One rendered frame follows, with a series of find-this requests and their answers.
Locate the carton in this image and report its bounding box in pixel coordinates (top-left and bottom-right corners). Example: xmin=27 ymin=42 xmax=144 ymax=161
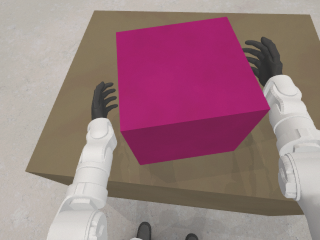
xmin=116 ymin=16 xmax=270 ymax=165

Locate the robot left foot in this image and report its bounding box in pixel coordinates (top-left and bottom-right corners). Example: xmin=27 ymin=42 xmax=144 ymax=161
xmin=136 ymin=221 xmax=152 ymax=240

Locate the pedestal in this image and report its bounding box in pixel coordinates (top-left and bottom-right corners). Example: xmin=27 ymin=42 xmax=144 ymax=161
xmin=25 ymin=10 xmax=320 ymax=216

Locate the robot right upper arm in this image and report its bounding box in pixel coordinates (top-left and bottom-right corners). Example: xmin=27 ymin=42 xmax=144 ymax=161
xmin=278 ymin=151 xmax=320 ymax=240

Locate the left robot hand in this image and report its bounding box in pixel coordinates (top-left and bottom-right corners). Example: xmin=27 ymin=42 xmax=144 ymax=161
xmin=91 ymin=81 xmax=118 ymax=121

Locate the right robot hand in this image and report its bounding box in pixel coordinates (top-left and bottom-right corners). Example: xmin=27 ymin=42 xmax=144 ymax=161
xmin=242 ymin=37 xmax=283 ymax=87

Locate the right robot forearm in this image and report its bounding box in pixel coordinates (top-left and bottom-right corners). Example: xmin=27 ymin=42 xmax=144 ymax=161
xmin=262 ymin=75 xmax=320 ymax=157

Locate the left robot forearm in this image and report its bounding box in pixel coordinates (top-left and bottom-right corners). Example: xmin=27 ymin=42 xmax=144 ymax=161
xmin=46 ymin=118 xmax=117 ymax=240

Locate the robot left upper arm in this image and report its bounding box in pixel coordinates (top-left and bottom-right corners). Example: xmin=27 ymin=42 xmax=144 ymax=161
xmin=48 ymin=209 xmax=108 ymax=240

